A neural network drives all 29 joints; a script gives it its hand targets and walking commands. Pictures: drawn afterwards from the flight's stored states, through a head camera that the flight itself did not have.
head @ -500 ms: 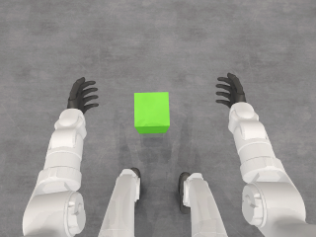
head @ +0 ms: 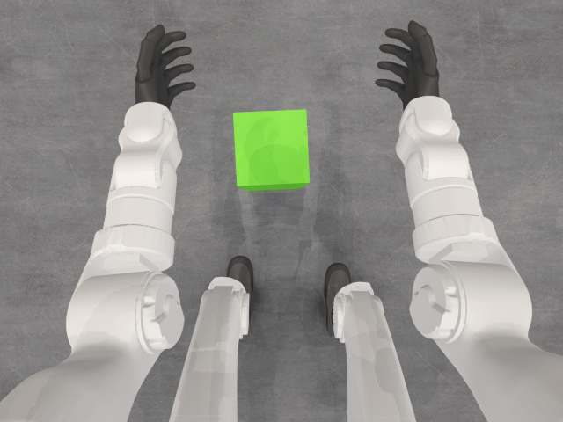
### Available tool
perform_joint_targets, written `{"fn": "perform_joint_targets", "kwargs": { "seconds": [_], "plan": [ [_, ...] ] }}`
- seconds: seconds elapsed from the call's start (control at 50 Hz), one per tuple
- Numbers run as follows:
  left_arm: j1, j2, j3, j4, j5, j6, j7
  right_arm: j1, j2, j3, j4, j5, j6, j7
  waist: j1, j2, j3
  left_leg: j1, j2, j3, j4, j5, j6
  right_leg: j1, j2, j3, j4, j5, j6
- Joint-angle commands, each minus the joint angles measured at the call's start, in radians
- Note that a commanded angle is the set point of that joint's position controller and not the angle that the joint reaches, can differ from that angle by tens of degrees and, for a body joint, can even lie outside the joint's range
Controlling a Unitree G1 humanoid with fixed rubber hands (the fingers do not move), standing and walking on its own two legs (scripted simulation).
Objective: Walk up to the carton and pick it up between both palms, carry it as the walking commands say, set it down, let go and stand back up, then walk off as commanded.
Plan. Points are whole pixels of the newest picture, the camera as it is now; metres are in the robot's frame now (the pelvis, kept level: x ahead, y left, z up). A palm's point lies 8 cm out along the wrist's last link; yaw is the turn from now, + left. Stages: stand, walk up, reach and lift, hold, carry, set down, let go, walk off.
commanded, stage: reach and lift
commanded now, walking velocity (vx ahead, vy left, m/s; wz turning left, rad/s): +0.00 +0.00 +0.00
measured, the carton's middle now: (272, 157) +0.48 +0.04 -0.51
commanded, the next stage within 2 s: none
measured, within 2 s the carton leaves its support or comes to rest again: neither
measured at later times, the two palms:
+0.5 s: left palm (185, 130) +0.49 +0.19 -0.27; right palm (383, 130) +0.50 -0.15 -0.27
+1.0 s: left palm (205, 144) +0.49 +0.18 -0.40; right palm (362, 142) +0.50 -0.14 -0.39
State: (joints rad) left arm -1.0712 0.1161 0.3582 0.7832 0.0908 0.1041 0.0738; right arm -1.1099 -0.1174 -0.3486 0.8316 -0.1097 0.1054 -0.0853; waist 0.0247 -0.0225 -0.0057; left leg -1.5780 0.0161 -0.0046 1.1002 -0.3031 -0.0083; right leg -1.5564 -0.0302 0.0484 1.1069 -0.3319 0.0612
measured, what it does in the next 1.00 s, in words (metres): lowers itself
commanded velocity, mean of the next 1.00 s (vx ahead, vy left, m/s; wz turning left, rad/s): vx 0.00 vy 0.00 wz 0.00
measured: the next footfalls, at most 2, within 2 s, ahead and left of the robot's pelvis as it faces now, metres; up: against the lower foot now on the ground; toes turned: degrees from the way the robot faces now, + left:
none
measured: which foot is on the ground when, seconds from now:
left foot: down 0.00-1.00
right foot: down 0.00-1.00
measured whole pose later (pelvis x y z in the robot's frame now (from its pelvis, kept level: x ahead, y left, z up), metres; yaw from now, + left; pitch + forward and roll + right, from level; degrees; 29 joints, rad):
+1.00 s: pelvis -0.06 -0.01 -0.24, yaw +0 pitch +29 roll -2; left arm -1.50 0.34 0.07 1.07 -0.24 0.11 0.16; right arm -1.51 -0.32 -0.10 1.08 0.20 0.11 -0.17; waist 0.03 -0.01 0.52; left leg -2.06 -0.02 -0.08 2.07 -0.51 -0.05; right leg -2.01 0.03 0.07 2.08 -0.58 0.09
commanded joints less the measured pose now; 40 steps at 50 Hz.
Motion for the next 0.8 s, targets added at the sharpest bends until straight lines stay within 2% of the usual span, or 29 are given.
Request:
{"fn": "perform_joint_targets", "kwargs": {
  "seconds": [0.0, 0.02, 0.06, 0.08, 0.1, 0.16, 0.2, 0.22, 0.24, 0.26, 0.3, 0.32, 0.34, 0.36, 0.38, 0.4, 0.42, 0.44, 0.48, 0.5, 0.52, 0.54, 0.56, 0.58, 0.6, 0.66, 0.7, 0.72, 0.78],
  "plan": [
    [-0.195, 0.037, -0.018, -0.131, 0.011, -0.037, -0.017, -0.188, -0.056, -0.009, -0.143, -0.004, -0.041, 0.002, 0.017, 0.034, -1.115, 0.712, -0.123, 0.025, 0.022, 0.593, -0.043, 0.356, 0.158, -0.118, 0.007, 0.434, 0.003],
    [-0.225, 0.112, 0.024, -0.212, 0.03, -0.047, -0.01, -0.198, -0.077, -0.001, -0.196, -0.008, -0.042, -0.007, 0.039, 0.018, -1.217, 0.755, -0.124, 0.031, 0.07, 0.661, -0.044, 0.387, 0.167, -0.107, 0.024, 0.477, -0.004],
    [-0.183, 0.068, -0.005, -0.074, 0.023, -0.042, -0.01, -0.157, -0.077, -0.023, -0.11, -0.019, -0.047, -0.01, -0.001, 0.028, -1.077, 0.686, -0.114, 0.02, 0.093, 0.612, -0.051, 0.211, 0.166, -0.133, 0.059, 0.382, 0.014],
    [-0.232, 0.081, 0.004, -0.172, 0.016, -0.043, -0.009, -0.161, -0.093, -0.028, -0.122, -0.026, -0.045, -0.016, -0.015, 0.01, -1.109, 0.642, -0.128, 0.031, 0.134, 0.54, -0.053, 0.238, 0.165, -0.124, 0.084, 0.358, 0.009],
    [-0.195, 0.074, -0.003, -0.063, 0.011, -0.039, -0.019, -0.161, -0.045, 0.008, -0.078, -0.008, -0.037, -0.016, 0.019, 0.014, -1.03, 0.55, -0.131, 0.047, 0.131, 0.44, -0.054, 0.244, 0.159, -0.128, 0.101, 0.307, 0.012],
    [-0.24, 0.129, 0.001, -0.09, 0.029, -0.04, -0.002, -0.233, -0.067, 0.012, -0.148, 0.0, -0.036, -0.033, 0.037, 0.04, -1.15, 0.48, -0.137, 0.064, 0.22, 0.378, -0.054, 0.222, 0.172, -0.12, 0.18, 0.256, 0.01],
    [-0.257, 0.137, -0.015, -0.08, -0.015, -0.041, 0.005, -0.241, -0.087, 0.036, -0.136, 0.023, -0.037, -0.043, 0.017, -0.012, -1.199, 0.422, -0.134, 0.066, 0.268, 0.356, -0.053, 0.244, 0.164, -0.128, 0.244, 0.267, 0.019],
    [-0.249, 0.125, -0.037, -0.094, -0.032, -0.04, 0.007, -0.249, -0.076, 0.028, -0.166, 0.033, -0.031, -0.05, 0.019, 0.033, -1.208, 0.399, -0.14, 0.07, 0.269, 0.327, -0.053, 0.243, 0.166, -0.123, 0.262, 0.243, 0.017],
    [-0.278, 0.12, -0.051, -0.073, -0.059, -0.031, 0.01, -0.221, -0.091, 0.034, -0.108, 0.023, -0.029, -0.055, -0.016, -0.024, -1.198, 0.418, -0.135, 0.057, 0.297, 0.35, -0.059, 0.182, 0.173, -0.138, 0.28, 0.232, 0.022],
    [-0.282, 0.159, -0.057, -0.126, -0.06, -0.037, 0.014, -0.242, -0.082, 0.064, -0.159, 0.062, -0.018, -0.062, 0.017, 0.04, -1.26, 0.413, -0.14, 0.084, 0.332, 0.311, -0.061, 0.241, 0.168, -0.126, 0.311, 0.234, 0.014],
    [-0.314, 0.163, -0.067, -0.136, -0.071, -0.029, 0.023, -0.243, -0.112, 0.088, -0.174, 0.094, -0.02, -0.067, 0.011, 0.048, -1.288, 0.424, -0.137, 0.085, 0.357, 0.308, -0.058, 0.186, 0.168, -0.134, 0.332, 0.216, 0.013],
    [-0.323, 0.144, -0.075, -0.115, -0.114, -0.024, 0.02, -0.258, -0.104, 0.098, -0.157, 0.079, -0.015, -0.073, -0.004, -0.011, -1.241, 0.336, -0.144, 0.078, 0.373, 0.301, -0.057, 0.202, 0.163, -0.126, 0.349, 0.211, 0.013],
    [-0.308, 0.191, -0.089, -0.158, -0.095, -0.021, 0.03, -0.237, -0.118, 0.115, -0.21, 0.118, -0.007, -0.083, 0.022, 0.055, -1.382, 0.438, -0.14, 0.085, 0.408, 0.348, -0.057, 0.242, 0.167, -0.124, 0.393, 0.256, 0.012],
    [-0.331, 0.194, -0.09, -0.176, -0.135, -0.014, 0.037, -0.263, -0.126, 0.14, -0.209, 0.127, -0.001, -0.081, 0.011, -0.01, -1.405, 0.382, -0.142, 0.093, 0.412, 0.283, -0.053, 0.295, 0.162, -0.133, 0.409, 0.24, 0.018],
    [-0.353, 0.243, -0.084, -0.069, -0.112, -0.01, 0.045, -0.273, -0.152, 0.118, -0.111, 0.128, 0.007, -0.089, 0.014, 0.03, -1.251, 0.286, -0.132, 0.102, 0.43, 0.161, -0.042, 0.172, 0.158, -0.125, 0.417, 0.114, 0.009],
    [-0.338, 0.225, -0.081, -0.16, -0.124, -0.01, 0.046, -0.305, -0.134, 0.152, -0.25, 0.157, 0.01, -0.09, 0.052, 0.013, -1.381, 0.356, -0.142, 0.105, 0.431, 0.26, -0.05, 0.255, 0.163, -0.132, 0.433, 0.219, 0.02],
    [-0.326, 0.226, -0.101, -0.081, -0.14, 0.001, 0.049, -0.279, -0.156, 0.149, -0.183, 0.146, 0.01, -0.098, 0.002, -0.007, -1.353, 0.334, -0.128, 0.097, 0.454, 0.218, -0.041, 0.219, 0.165, -0.138, 0.448, 0.176, 0.014],
    [-0.387, 0.21, -0.101, -0.13, -0.161, -0.009, 0.044, -0.332, -0.159, 0.168, -0.184, 0.163, 0.009, -0.095, 0.045, 0.0, -1.314, 0.246, -0.136, 0.117, 0.477, 0.207, -0.049, 0.245, 0.153, -0.105, 0.46, 0.181, 0.002],
    [-0.409, 0.224, -0.136, -0.121, -0.193, 0.004, 0.048, -0.355, -0.198, 0.16, -0.183, 0.158, 0.016, -0.1, -0.003, -0.017, -1.343, 0.266, -0.124, 0.1, 0.481, 0.169, -0.041, 0.245, 0.149, -0.137, 0.497, 0.147, 0.006],
    [-0.407, 0.253, -0.126, -0.087, -0.178, -0.006, 0.055, -0.369, -0.189, 0.175, -0.179, 0.186, 0.011, -0.103, 0.025, 0.021, -1.297, 0.253, -0.12, 0.108, 0.507, 0.15, -0.037, 0.158, 0.153, -0.141, 0.51, 0.12, 0.004],
    [-0.44, 0.245, -0.147, -0.2, -0.193, -0.012, 0.062, -0.385, -0.197, 0.177, -0.272, 0.21, 0.007, -0.102, 0.028, 0.025, -1.454, 0.364, -0.12, 0.102, 0.522, 0.239, -0.042, 0.226, 0.159, -0.141, 0.534, 0.19, 0.002],
    [-0.433, 0.254, -0.158, -0.066, -0.224, 0.006, 0.062, -0.381, -0.196, 0.218, -0.143, 0.21, 0.024, -0.108, 0.011, -0.017, -1.435, 0.323, -0.114, 0.111, 0.578, 0.181, -0.034, 0.223, 0.142, -0.14, 0.558, 0.152, -0.002],
    [-0.459, 0.277, -0.138, -0.161, -0.213, 0.005, 0.076, -0.459, -0.224, 0.207, -0.271, 0.219, 0.019, -0.117, 0.059, -0.011, -1.521, 0.355, -0.124, 0.114, 0.573, 0.214, -0.033, 0.267, 0.151, -0.135, 0.558, 0.167, 0.006],
    [-0.443, 0.27, -0.153, 0.073, -0.227, 0.009, 0.073, -0.4, -0.22, 0.192, 0.01, 0.215, 0.027, -0.111, 0.03, 0.0, -1.254, 0.223, -0.107, 0.092, 0.584, 0.089, -0.031, 0.091, 0.131, -0.141, 0.596, 0.054, 0.0],
    [-0.509, 0.266, -0.173, -0.188, -0.249, -0.007, 0.074, -0.482, -0.209, 0.224, -0.285, 0.233, 0.011, -0.115, 0.018, -0.039, -1.53, 0.408, -0.114, 0.096, 0.615, 0.26, -0.039, 0.28, 0.144, -0.142, 0.584, 0.206, 0.004],
    [-0.605, 0.358, -0.184, -0.081, -0.289, 0.012, 0.103, -0.543, -0.282, 0.237, -0.138, 0.285, 0.033, -0.13, 0.037, 0.019, -1.536, 0.389, -0.093, 0.096, 0.64, 0.108, -0.031, 0.291, 0.133, -0.147, 0.651, 0.099, -0.012],
    [-0.627, 0.332, -0.228, -0.047, -0.315, 0.023, 0.108, -0.575, -0.264, 0.263, -0.116, 0.313, 0.047, -0.133, 0.028, 0.033, -1.513, 0.449, -0.087, 0.09, 0.656, 0.116, -0.027, 0.315, 0.139, -0.145, 0.662, 0.104, -0.022],
    [-0.67, 0.327, -0.234, -0.14, -0.343, 0.014, 0.108, -0.628, -0.313, 0.249, -0.22, 0.301, 0.028, -0.129, 0.006, 0.006, -1.559, 0.489, -0.086, 0.086, 0.685, 0.24, -0.039, 0.355, 0.135, -0.17, 0.701, 0.207, -0.016],
    [-0.665, 0.341, -0.228, -0.072, -0.323, 0.01, 0.112, -0.596, -0.337, 0.234, -0.104, 0.279, 0.024, -0.127, -0.009, 0.026, -1.446, 0.451, -0.094, 0.083, 0.73, 0.228, -0.041, 0.234, 0.13, -0.167, 0.729, 0.163, -0.017]
  ]
}}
